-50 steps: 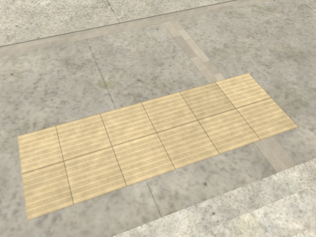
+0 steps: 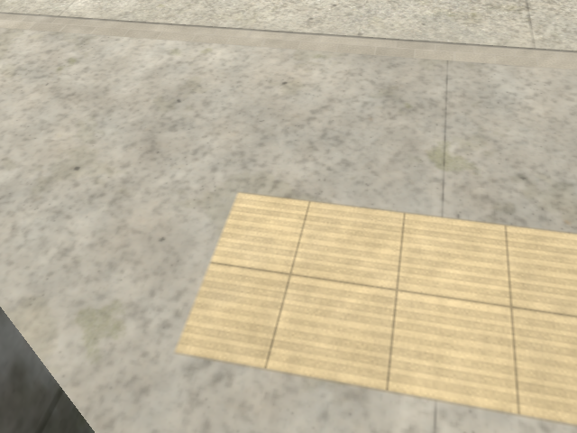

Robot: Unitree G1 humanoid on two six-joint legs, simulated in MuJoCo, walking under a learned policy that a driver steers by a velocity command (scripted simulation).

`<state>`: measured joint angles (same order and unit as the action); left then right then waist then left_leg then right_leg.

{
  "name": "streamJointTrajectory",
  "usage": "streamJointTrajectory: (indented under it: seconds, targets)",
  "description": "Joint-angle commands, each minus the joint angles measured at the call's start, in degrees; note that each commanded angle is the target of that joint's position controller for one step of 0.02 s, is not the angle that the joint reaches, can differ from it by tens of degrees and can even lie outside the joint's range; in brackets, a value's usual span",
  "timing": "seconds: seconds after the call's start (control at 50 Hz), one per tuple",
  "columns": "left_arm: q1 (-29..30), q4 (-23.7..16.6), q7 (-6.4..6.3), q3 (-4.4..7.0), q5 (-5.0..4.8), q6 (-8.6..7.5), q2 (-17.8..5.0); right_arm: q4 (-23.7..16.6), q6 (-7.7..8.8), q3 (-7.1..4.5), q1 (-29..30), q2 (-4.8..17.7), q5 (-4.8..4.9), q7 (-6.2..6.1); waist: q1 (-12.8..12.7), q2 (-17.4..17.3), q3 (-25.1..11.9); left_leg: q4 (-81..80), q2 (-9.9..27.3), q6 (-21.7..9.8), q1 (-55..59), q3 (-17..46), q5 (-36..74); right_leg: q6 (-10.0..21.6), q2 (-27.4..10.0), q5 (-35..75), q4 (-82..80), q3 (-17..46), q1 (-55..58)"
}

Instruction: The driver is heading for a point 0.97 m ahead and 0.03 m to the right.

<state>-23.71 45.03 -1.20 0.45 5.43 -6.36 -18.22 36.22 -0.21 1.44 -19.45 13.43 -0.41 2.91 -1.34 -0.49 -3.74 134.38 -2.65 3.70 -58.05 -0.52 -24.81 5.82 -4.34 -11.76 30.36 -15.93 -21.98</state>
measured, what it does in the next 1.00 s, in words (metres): steps on the spot: left foot 0.21 m higher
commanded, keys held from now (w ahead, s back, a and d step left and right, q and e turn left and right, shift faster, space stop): q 0.16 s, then no key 0.18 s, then e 0.66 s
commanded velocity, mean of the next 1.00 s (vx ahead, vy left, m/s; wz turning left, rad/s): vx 0.00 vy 0.00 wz -0.03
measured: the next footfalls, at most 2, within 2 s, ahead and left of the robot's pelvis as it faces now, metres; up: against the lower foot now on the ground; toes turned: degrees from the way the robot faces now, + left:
left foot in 0.44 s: -0.06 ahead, +0.16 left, +0.21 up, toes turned +12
right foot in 1.08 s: +0.09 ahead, -0.17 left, +0.00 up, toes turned -12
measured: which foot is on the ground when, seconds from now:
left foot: up 0.00-0.42, down 0.44-1.00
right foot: down 0.00-0.46, up 0.48-1.00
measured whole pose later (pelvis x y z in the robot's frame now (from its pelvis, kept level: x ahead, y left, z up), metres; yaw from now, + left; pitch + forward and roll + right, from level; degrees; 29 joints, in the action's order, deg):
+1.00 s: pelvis -0.02 +0.01 +0.09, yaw -4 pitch +3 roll +0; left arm -2.4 37.2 4.0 0.9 7.7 -0.1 -14.5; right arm 51.4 6.6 2.1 -22.0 12.8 -6.5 1.2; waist 8.7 -1.3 -1.7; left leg 76.0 14.4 5.6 -28.2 -9.2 -49.2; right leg 1.7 -4.3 14.3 39.0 -3.6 -35.1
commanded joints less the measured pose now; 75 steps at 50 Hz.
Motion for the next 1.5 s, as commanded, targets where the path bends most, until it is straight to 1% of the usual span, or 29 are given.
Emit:
streamJointTrajectory:
  seconds: [0.02,0.3,0.4,0.42,0.44,0.46,0.48,0.5,0.52,0.56,0.64,0.68,0.8,0.9,0.96,0.98,1.0,1.02,1.04,1.08,1.12,1.16,1.18,1.2,1.22,1.26,1.34,1.44,1.5]
  targets:
    - [-1.91,-4.11,-0.36,1.38,-0.11,-1.04,-9.65,-4.8,0.85,-0.65,-1.88,3.82,0.16,0.69,-0.21,4.02,1.87,4.69,0.98,0.46,-11.62,2.45,0.48,0.88,-17.48,-3.18,-14.66,18.84,12.39]
    - [2.21,-0.77,-0.67,2.97,1.92,-1.29,-11.88,-13.06,-1.28,0.48,7.1,1.5,-0.59,0.95,-0.97,5.62,-0.67,-20.18,3.0,-5.38,-9.59,-3.0,-13.62,5.19,-22.37,-18.98,-20.15,14.28,13.04]
    - [5.37,-0.32,0.29,4.06,1.14,-1.59,-15.19,-16.06,-1.27,-0.16,9.57,2.18,2.92,1.7,0.74,8.73,-0.27,-30.38,-2.07,-9.21,3.11,-4.8,-26.55,4.41,-24.08,-19.36,-25.19,14.21,6.05]
    - [8.71,-1.76,0.63,3.77,-9.3,4.41,-9.32,-7.3,-2.75,-0.64,-4.47,1.26,3.17,-1.54,7.55,14.47,-11.94,-42.64,0.03,-12.14,24.98,-4.38,-21.96,-0.75,-16.62,4.79,-15.56,0.05,13.77]
    - [6.84,-2.46,0.69,4.77,-9.92,7.25,-10.84,-4.77,-4.32,0.39,-8.04,0.95,1.85,-2.07,8.14,13.81,-8.46,-49.81,-4.29,-13.42,33.63,-5.3,-21.95,-1.12,-14.99,2.42,-16.11,1.98,4.07]
    - [6.76,-2.49,0.92,5.27,-9.76,9.58,-9.19,-1.37,-5.31,1.07,-11.14,0.72,0.41,-2.46,10.81,4.68,-0.95,-61.13,-2.13,-16.3,34.91,5.6,-24.38,-2.51,-12.72,-4.85,-5.7,1.75,-6.67]
    - [16.98,-13.68,2.97,3.6,-0.32,3.87,-6.78,-10.42,-0.12,-3.35,1.97,16.37,0.0,-0.8,7.72,-28.74,8.33,-87.37,11.97,-30.63,30.47,47.07,-2.06,-2.82,-0.91,-27.07,11.91,11.14,-33.82]
    - [22.29,-13.59,0.11,3.21,-0.87,1.66,-6.22,-8.84,1.48,-4.16,-11.25,17.33,-4.91,0.92,19.26,-19.21,6.34,-100.54,17.24,-34.95,38.43,68.56,-17.64,-4.57,9.27,-23.97,17.38,39.61,-44.39]
    - [27.09,-15.0,-1.25,0.44,-0.61,0.51,-0.15,-8.31,1.12,-3.84,-12.54,13.53,-6.76,1.35,20.46,-15.37,14.22,-105.81,19.06,-33.1,47.16,67.5,-13.61,-3.84,14.89,-12.55,15.95,55.0,-64.1]
    - [22.41,-11.59,-1.92,1.3,-0.97,-2.36,-3.3,-9.06,0.3,-3.45,-1.98,10.42,-4.9,3.27,11.34,-8.3,9.33,-96.17,16.82,-32.12,40.37,52.14,-3.54,-6.16,15.76,0.53,29.09,50.43,-58.56]
    - [1.78,-2.8,2.07,2.73,0.23,5.31,-7.62,-8.27,1.79,-1.78,23.27,3.72,-4.87,3.82,-7.87,0.66,0.81,-90.95,13.33,-20.86,-10.51,16.94,-18.33,-8.39,13.37,15.12,77.83,24.2,-19.25]
    - [7.61,-5.96,0.95,2.37,0.31,5.68,-8.04,-4.85,3.75,-0.44,20.41,1.85,-3.19,1.98,-4.29,3.81,-1.59,-87.37,16.18,-19.14,7.13,17.01,0.79,-8.36,9.34,16.99,77.57,27.82,-30.24]
    - [28.72,-15.02,3.31,-0.45,2.25,4.92,1.79,9.8,7.61,0.43,-11.42,2.4,-6.27,-4.49,13.91,-7.42,-1.28,-80.57,20.32,-14.9,53.24,17.3,14.62,-6.23,1.83,12.6,50.31,25.96,-58.01]
    - [27.33,-11.92,5.72,0.64,1.77,5.11,0.72,11.88,7.7,-0.67,-4.81,5.45,-6.92,-2.09,11.1,-8.13,6.44,-87.15,18.0,-7.79,15.71,0.23,-26.0,-5.56,0.84,41.08,12.87,7.86,-14.19]
    - [20.3,-10.87,4.96,2.72,2.95,5.21,-1.01,10.77,8.22,-2.36,4.52,11.28,-7.82,-0.26,3.6,-9.59,7.39,-84.2,24.95,-7.09,13.16,3.6,-17.24,-4.43,2.66,30.1,20.09,9.46,-4.07]
    - [26.17,-10.94,4.76,2.86,2.01,6.04,-3.13,11.9,7.6,-2.66,2.27,11.01,-4.35,-2.16,8.93,-8.2,9.69,-84.15,26.34,-6.31,32.17,6.46,-19.55,-3.5,-0.68,21.65,-3.51,12.85,-18.43]
    - [31.48,-11.37,4.71,2.59,2.24,6.58,-1.81,15.54,6.69,-1.91,-5.38,8.55,-4.78,-3.2,12.74,-10.78,10.66,-85.58,29.27,-7.13,35.73,12.76,-17.34,-1.76,-2.05,19.47,-9.03,12.94,-16.25]
    - [23.14,-9.74,4.19,2.31,3.27,6.45,1.64,15.69,7.07,-1.74,-4.2,10.0,-10.0,-2.01,6.1,-11.93,6.78,-80.44,31.15,-6.47,24.84,12.93,-5.0,-0.44,-0.96,29.15,8.88,11.67,1.91]
    - [14.87,-5.16,4.09,3.8,2.02,6.61,-1.86,15.22,5.34,-3.18,0.36,11.5,-6.53,-2.46,4.54,-4.37,7.23,-71.23,27.05,-3.5,39.78,7.9,-13.49,-0.24,-3.42,27.52,-14.8,15.66,-5.91]
    - [-4.87,3.83,2.5,8.68,1.61,5.01,-9.29,18.77,2.13,-2.77,-2.11,10.35,-8.98,0.67,-3.17,6.45,-2.83,-42.11,17.39,0.03,28.8,-4.22,-13.61,-0.78,-0.04,40.01,-20.54,8.34,31.95]
    - [-12.82,2.89,3.35,9.46,0.01,3.48,-17.45,11.6,2.58,-3.0,-1.88,5.11,-4.65,3.25,-2.02,15.03,-20.34,-7.24,6.2,0.03,-4.21,-4.52,-20.17,3.07,-4.75,59.67,8.06,24.65,61.02]
    - [-3.38,-2.81,5.09,7.73,-1.33,1.78,-14.95,1.68,6.34,-3.41,12.84,9.98,-2.09,0.08,-4.15,13.81,-10.13,-1.97,6.17,1.28,-21.65,-0.29,-17.55,11.54,-15.43,41.96,3.0,37.55,43.33]
    - [-0.21,-0.01,6.86,5.41,-0.56,1.16,-10.39,5.73,6.57,-2.95,9.48,9.91,-1.23,-0.89,-1.15,4.44,-2.65,-11.22,9.47,-0.82,-17.98,2.47,-7.6,6.43,-13.73,29.03,0.19,34.7,30.09]
    - [2.06,-1.59,8.46,4.24,-0.74,0.95,-9.21,6.11,7.34,-3.43,2.54,9.41,0.17,-3.01,4.5,7.54,-1.09,-14.63,10.57,-1.28,-11.31,8.71,-0.93,11.87,-19.45,32.46,-0.78,44.51,15.03]
    - [4.74,0.93,8.51,1.01,-1.84,0.8,-0.58,10.35,6.12,-2.45,-6.48,7.07,-1.14,-2.66,9.24,1.0,1.71,-31.58,12.43,-1.31,-7.23,11.46,14.14,9.56,-16.88,28.36,-2.38,38.13,5.66]
    - [8.93,1.88,6.66,-1.02,-4.83,-0.16,2.19,13.9,3.74,-1.58,-9.15,5.77,-2.18,0.49,10.56,-2.3,6.56,-47.32,11.54,-0.24,-1.97,8.41,27.26,3.28,-8.5,7.92,-4.03,30.96,-7.7]
    - [6.4,4.25,4.44,-0.69,-0.67,-0.73,-7.53,13.68,3.14,-1.8,-7.69,5.99,-3.62,4.18,9.37,2.27,2.07,-46.29,8.4,0.78,12.16,4.84,35.08,0.49,-5.37,17.66,2.21,30.53,-13.81]
    - [7.64,6.58,6.04,-2.78,-1.97,-0.82,-4.17,10.46,4.72,-3.2,0.25,7.64,-1.98,1.67,6.67,2.87,1.88,-50.29,8.78,4.59,9.7,8.66,17.04,-0.26,-10.19,35.16,6.55,33.99,3.38]
    - [12.24,3.12,5.3,-0.59,-3.74,-0.59,-8.37,8.71,5.35,-3.86,5.18,7.41,-2.34,0.67,3.63,2.32,-0.21,-60.59,8.37,5.37,9.91,7.26,8.16,4.08,-10.61,46.2,10.46,32.16,13.23]
Velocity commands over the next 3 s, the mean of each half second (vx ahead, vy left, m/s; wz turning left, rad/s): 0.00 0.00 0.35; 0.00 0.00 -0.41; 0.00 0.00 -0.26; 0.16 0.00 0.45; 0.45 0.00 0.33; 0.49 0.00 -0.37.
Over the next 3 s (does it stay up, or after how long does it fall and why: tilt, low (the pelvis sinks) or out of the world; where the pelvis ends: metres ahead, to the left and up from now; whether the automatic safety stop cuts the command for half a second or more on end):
stays up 0.76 0.06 -0.42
